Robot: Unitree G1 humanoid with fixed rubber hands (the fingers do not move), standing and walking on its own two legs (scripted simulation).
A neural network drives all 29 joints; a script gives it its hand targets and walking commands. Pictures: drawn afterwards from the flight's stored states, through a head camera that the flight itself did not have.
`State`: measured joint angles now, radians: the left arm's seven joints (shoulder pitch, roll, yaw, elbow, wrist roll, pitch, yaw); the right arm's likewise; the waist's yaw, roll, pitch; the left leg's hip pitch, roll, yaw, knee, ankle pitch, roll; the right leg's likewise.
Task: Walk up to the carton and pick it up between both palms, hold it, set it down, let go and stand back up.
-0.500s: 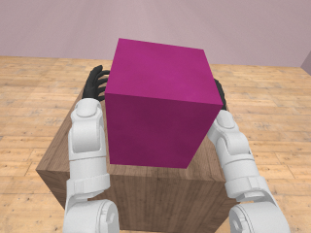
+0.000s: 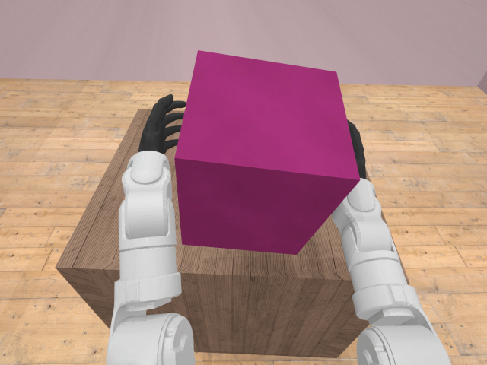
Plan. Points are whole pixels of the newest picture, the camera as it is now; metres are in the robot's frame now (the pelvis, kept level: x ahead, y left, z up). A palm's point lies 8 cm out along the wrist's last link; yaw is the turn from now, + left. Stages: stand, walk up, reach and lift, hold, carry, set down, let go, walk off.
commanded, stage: set down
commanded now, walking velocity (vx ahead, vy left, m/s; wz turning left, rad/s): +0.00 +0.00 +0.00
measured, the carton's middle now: (253, 164) +0.39 -0.02 +0.15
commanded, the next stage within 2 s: none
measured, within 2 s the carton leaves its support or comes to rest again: neither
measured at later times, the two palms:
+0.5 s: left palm (160, 157) +0.39 +0.13 +0.17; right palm (345, 177) +0.36 -0.17 +0.14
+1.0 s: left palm (185, 163) +0.41 +0.10 +0.14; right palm (360, 188) +0.36 -0.20 +0.12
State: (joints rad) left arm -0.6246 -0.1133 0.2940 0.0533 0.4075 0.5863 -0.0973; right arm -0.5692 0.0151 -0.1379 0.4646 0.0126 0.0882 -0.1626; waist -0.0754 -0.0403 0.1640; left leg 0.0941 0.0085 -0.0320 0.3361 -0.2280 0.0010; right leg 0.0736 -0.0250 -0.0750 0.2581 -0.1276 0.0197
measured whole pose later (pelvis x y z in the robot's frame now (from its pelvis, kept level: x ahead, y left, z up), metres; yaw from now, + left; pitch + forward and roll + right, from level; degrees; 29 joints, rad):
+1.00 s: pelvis +0.02 +0.00 +0.00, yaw +0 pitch -9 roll -2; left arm -0.62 -0.09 0.27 0.37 0.34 0.35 -0.02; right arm -0.54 0.00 -0.20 0.67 0.00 -0.10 -0.16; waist -0.11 -0.05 0.14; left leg 0.05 0.03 -0.02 0.37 -0.26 0.00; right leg 0.05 -0.01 -0.08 0.24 -0.14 0.02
